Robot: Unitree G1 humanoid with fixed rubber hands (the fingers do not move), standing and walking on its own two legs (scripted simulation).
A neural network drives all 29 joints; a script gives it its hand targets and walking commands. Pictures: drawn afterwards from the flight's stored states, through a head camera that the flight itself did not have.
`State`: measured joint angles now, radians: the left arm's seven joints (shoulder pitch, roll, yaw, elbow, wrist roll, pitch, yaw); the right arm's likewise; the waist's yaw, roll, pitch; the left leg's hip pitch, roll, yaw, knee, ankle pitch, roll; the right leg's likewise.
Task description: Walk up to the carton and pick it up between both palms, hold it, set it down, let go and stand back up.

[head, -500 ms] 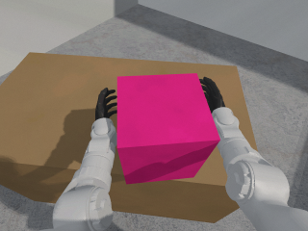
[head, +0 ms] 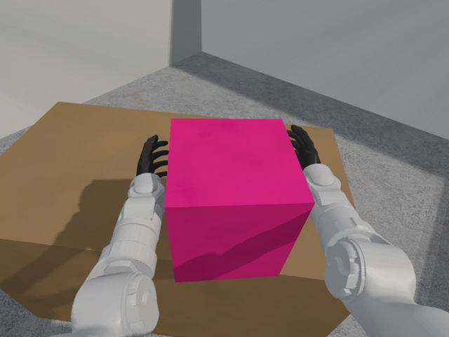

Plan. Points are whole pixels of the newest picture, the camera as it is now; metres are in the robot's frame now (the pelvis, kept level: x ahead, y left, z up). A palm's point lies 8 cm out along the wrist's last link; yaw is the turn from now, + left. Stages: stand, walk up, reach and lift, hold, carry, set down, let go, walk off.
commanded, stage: reach and lift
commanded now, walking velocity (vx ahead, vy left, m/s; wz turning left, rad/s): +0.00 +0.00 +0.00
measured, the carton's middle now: (227, 201) +0.36 +0.05 +0.06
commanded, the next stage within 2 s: hold in 1.88 s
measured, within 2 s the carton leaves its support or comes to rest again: neither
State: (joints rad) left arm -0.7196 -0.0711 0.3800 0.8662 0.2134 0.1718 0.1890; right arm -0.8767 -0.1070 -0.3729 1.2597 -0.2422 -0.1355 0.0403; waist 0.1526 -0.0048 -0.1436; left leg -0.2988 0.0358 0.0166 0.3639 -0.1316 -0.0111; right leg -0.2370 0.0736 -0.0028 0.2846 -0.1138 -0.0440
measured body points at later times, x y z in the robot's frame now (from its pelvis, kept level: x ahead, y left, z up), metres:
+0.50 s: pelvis +0.00 +0.00 +0.00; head -0.04 +0.02 +0.45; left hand +0.38 +0.20 +0.13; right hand +0.42 -0.10 +0.14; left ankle +0.03 +0.12 -0.75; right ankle +0.02 -0.09 -0.75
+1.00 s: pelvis -0.01 +0.00 +0.00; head -0.06 +0.02 +0.45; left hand +0.38 +0.20 +0.17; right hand +0.40 -0.11 +0.17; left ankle +0.03 +0.12 -0.75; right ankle +0.02 -0.09 -0.75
